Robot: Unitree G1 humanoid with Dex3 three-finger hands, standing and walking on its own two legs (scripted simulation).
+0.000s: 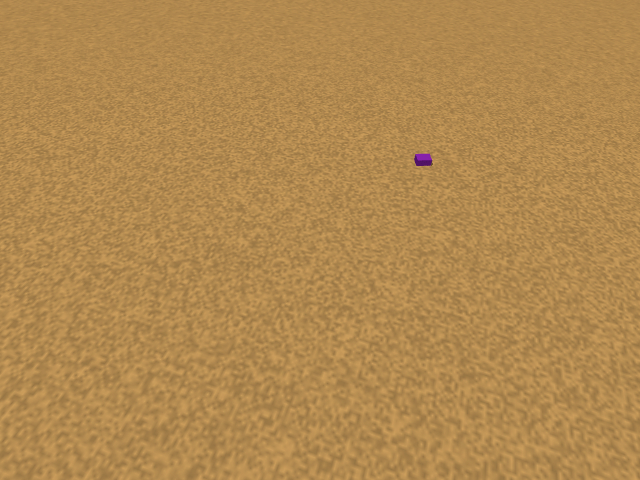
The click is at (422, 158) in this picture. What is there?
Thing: small box
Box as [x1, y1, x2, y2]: [414, 154, 431, 165]
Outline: 415,154 414,160 416,165 430,165 431,158 429,154
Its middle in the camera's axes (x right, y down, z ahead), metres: +0.52 -0.41 +2.01
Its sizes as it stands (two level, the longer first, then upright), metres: 0.074 0.054 0.035
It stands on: the floor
